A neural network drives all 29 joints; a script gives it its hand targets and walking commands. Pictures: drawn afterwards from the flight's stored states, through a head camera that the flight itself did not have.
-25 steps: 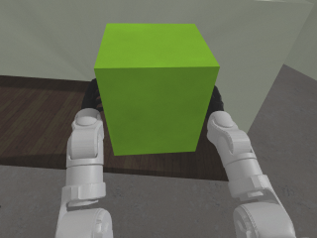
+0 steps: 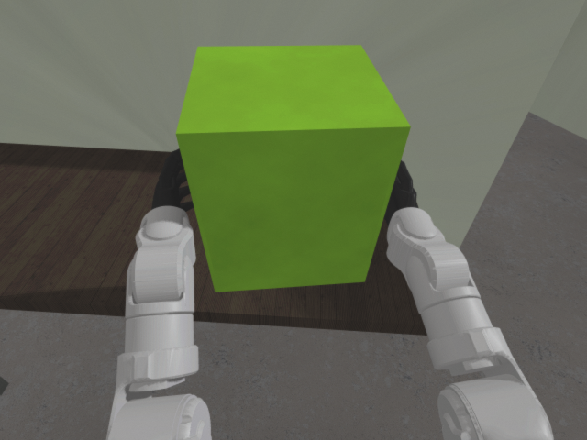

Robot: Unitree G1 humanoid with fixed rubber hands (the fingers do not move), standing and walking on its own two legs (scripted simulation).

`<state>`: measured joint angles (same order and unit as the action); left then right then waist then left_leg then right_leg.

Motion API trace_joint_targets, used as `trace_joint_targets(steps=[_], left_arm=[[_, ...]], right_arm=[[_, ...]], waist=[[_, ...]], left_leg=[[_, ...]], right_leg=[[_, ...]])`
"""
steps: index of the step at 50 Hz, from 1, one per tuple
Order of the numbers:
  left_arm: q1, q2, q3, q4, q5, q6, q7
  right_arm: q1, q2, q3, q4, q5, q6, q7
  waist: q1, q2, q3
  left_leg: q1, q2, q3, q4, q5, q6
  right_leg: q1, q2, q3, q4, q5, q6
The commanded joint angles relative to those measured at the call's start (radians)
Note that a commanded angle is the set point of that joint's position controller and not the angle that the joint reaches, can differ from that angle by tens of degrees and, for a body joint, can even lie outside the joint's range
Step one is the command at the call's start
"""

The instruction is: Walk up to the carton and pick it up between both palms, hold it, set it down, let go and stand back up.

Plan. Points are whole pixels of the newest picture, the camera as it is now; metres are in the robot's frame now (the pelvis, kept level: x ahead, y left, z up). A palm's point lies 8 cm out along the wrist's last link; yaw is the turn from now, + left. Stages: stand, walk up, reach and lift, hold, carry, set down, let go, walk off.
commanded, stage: set down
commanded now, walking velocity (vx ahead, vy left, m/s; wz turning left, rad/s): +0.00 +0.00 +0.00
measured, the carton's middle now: (286, 171) +0.40 +0.00 +0.20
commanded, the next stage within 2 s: none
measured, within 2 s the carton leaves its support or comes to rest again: neither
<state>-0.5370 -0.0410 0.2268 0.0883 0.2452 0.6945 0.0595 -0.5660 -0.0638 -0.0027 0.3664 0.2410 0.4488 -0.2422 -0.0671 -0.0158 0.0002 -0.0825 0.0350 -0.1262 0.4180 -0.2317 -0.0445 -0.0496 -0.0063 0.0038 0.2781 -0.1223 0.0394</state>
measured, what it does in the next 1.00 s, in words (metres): stands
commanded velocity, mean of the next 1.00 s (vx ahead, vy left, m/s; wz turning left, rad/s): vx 0.00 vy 0.00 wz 0.00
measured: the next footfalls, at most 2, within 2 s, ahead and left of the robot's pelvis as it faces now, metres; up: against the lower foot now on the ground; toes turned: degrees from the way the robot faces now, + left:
none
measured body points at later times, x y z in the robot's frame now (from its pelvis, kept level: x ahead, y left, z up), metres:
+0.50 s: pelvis +0.01 +0.00 +0.00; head -0.03 +0.03 +0.45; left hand +0.39 +0.15 +0.15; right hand +0.37 -0.15 +0.12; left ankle +0.01 +0.14 -0.75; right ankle +0.03 -0.15 -0.75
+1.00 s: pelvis +0.02 +0.01 +0.00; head +0.02 +0.04 +0.45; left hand +0.43 +0.14 +0.13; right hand +0.39 -0.16 +0.11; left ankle +0.01 +0.14 -0.75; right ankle +0.03 -0.15 -0.75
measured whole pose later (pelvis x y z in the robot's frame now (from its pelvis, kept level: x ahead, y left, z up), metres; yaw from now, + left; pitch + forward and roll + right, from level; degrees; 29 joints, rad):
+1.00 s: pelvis +0.02 +0.01 +0.00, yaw +1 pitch -4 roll -2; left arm -0.60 -0.04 0.24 0.46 0.27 0.31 0.05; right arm -0.52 0.02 -0.13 0.65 0.06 0.00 -0.21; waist -0.07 -0.04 0.05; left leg -0.07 0.04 -0.11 0.40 -0.25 -0.04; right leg -0.01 -0.02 -0.02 0.22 -0.13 0.05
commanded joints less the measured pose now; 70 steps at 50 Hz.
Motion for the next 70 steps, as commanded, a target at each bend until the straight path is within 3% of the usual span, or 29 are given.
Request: trace_joint_targets(steps=[1,6,12,15,18,25,30,35,47,55,62,63,70], left_arm=[[-0.707,-0.649,-0.611,-0.15,-0.208,-0.084,-0.171],[-0.762,-0.665,-0.596,-0.111,-0.2,-0.133,-0.181],[-0.749,-0.654,-0.443,0.116,-0.093,-0.257,-0.222],[-0.695,-0.626,-0.38,0.182,-0.039,-0.298,-0.249],[-0.674,-0.623,-0.365,0.205,-0.018,-0.321,-0.261],[-0.712,-0.679,-0.47,0.169,-0.054,-0.387,-0.225],[-0.731,-0.698,-0.534,0.164,-0.083,-0.423,-0.185],[-0.713,-0.697,-0.531,0.199,-0.084,-0.439,-0.17],[-0.678,-0.684,-0.49,0.247,-0.072,-0.464,-0.189],[-0.708,-0.695,-0.514,0.252,-0.092,-0.496,-0.187],[-0.724,-0.694,-0.474,0.329,-0.081,-0.524,-0.193],[-0.685,-0.671,-0.438,0.37,-0.043,-0.517,-0.197],[-0.774,-0.666,-0.373,0.435,-0.023,-0.578,-0.21]], right_arm=[[-0.932,0.653,0.469,-0.457,0.117,-0.095,0.118],[-0.963,0.67,0.435,-0.417,0.072,-0.148,0.128],[-0.919,0.65,0.271,-0.164,-0.13,-0.318,0.187],[-0.869,0.633,0.231,-0.082,-0.187,-0.4,0.204],[-0.87,0.618,0.237,-0.069,-0.201,-0.465,0.205],[-0.936,0.615,0.305,-0.16,-0.179,-0.568,0.204],[-0.94,0.623,0.324,-0.182,-0.174,-0.578,0.204],[-0.908,0.629,0.318,-0.145,-0.176,-0.566,0.201],[-0.845,0.633,0.306,-0.105,-0.177,-0.56,0.183],[-0.841,0.642,0.304,-0.124,-0.195,-0.566,0.182],[-0.841,0.644,0.265,-0.079,-0.232,-0.572,0.192],[-0.786,0.624,0.242,0.011,-0.255,-0.564,0.192],[-0.845,0.641,0.155,0.064,-0.329,-0.647,0.213]], waist=[[-0.019,0.045,-0.516],[-0.02,0.062,-0.518],[-0.015,0.051,-0.418],[-0.012,0.034,-0.386],[-0.008,0.017,-0.381],[-0.003,0.039,-0.489],[0.0,0.064,-0.55],[0.007,0.069,-0.572],[-0.019,0.053,-0.567],[-0.041,0.067,-0.599],[-0.035,0.066,-0.601],[-0.035,0.058,-0.525],[-0.016,0.058,-0.629]], left_leg=[[0.041,-0.11,0.099,-0.052,0.343,-0.011],[0.05,-0.112,0.099,-0.062,0.293,-0.016],[0.06,-0.098,0.135,-0.136,0.138,-0.009],[0.065,-0.1,0.16,-0.136,0.194,-0.009],[0.071,-0.1,0.175,-0.123,0.274,-0.011],[0.12,-0.085,0.177,-0.075,0.413,-0.033],[0.13,-0.078,0.165,-0.059,0.405,-0.04],[0.119,-0.077,0.156,-0.052,0.411,-0.042],[0.112,-0.084,0.146,-0.032,0.528,-0.06],[0.12,-0.081,0.134,-0.019,0.568,-0.076],[0.096,-0.079,0.138,-0.034,0.524,-0.074],[0.104,-0.071,0.14,-0.043,0.506,-0.063],[0.093,-0.07,0.172,-0.039,0.529,-0.061]], right_leg=[[0.21,0.08,-0.04,0.006,0.226,-0.007],[0.197,0.076,-0.057,0.008,0.195,-0.001],[0.205,0.055,-0.09,-0.02,0.079,-0.003],[0.259,0.053,-0.104,-0.023,0.13,0.002],[0.289,0.056,-0.118,-0.022,0.188,0.005],[0.264,0.065,-0.128,-0.013,0.262,-0.012],[0.22,0.065,-0.121,-0.009,0.244,-0.021],[0.224,0.06,-0.109,-0.006,0.271,-0.019],[0.289,0.066,-0.106,0.009,0.449,-0.003],[0.27,0.07,-0.111,0.018,0.485,-0.007],[0.257,0.064,-0.111,0.016,0.47,-0.006],[0.247,0.062,-0.114,0.013,0.453,0.002],[0.269,0.058,-0.129,0.024,0.499,0.005]])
